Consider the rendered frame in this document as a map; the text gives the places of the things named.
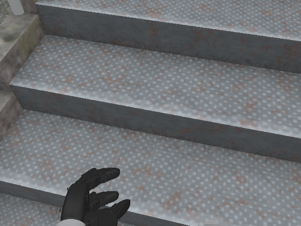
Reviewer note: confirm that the robot left hand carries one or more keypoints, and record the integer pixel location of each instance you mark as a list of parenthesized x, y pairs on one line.
[(81, 205)]

